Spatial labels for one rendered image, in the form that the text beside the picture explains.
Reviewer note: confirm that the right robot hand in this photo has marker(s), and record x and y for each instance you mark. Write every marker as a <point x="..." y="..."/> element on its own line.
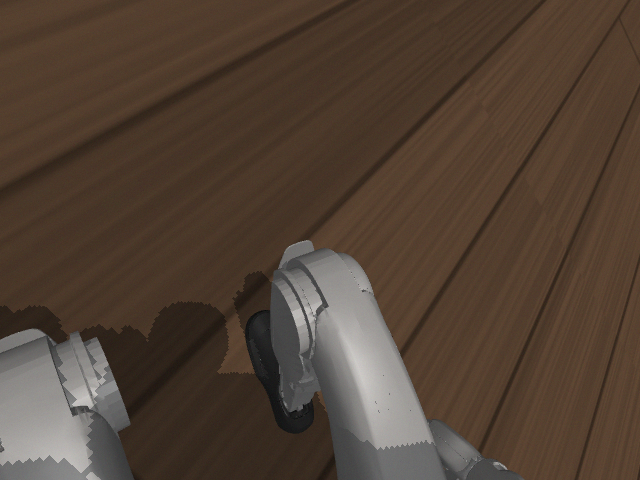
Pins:
<point x="457" y="455"/>

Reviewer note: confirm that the right robot arm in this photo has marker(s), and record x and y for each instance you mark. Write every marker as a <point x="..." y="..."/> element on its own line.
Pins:
<point x="491" y="469"/>

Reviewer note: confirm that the right robot foot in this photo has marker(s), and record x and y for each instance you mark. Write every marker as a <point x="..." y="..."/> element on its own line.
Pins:
<point x="266" y="367"/>

